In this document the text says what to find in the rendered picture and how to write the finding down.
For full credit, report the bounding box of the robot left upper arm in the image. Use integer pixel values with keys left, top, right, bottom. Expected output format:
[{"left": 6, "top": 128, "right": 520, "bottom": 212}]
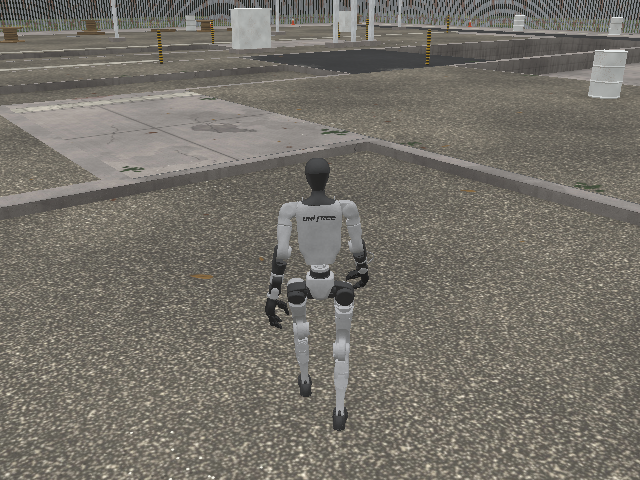
[{"left": 276, "top": 201, "right": 298, "bottom": 260}]

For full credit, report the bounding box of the left robot forearm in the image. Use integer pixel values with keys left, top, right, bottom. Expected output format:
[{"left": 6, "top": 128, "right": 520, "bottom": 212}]
[{"left": 267, "top": 245, "right": 287, "bottom": 300}]

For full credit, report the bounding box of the humanoid robot torso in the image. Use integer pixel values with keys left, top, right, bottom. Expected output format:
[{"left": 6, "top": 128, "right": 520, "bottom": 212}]
[{"left": 295, "top": 196, "right": 342, "bottom": 300}]

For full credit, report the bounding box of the robot right upper arm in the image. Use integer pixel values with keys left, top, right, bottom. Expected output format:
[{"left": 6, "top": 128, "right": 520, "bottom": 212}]
[{"left": 339, "top": 200, "right": 364, "bottom": 253}]

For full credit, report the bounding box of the robot right thigh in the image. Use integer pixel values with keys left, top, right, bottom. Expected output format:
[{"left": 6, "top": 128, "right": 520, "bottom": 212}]
[{"left": 333, "top": 280, "right": 355, "bottom": 361}]

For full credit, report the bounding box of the left robot hand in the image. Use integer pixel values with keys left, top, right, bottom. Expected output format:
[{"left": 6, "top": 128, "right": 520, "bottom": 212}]
[{"left": 265, "top": 298, "right": 289, "bottom": 329}]

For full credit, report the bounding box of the right robot forearm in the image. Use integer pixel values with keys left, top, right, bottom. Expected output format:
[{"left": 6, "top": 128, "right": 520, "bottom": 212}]
[{"left": 353, "top": 238, "right": 368, "bottom": 274}]

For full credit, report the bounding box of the right robot hand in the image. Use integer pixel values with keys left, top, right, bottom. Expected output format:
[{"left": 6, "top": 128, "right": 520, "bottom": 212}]
[{"left": 346, "top": 268, "right": 369, "bottom": 289}]

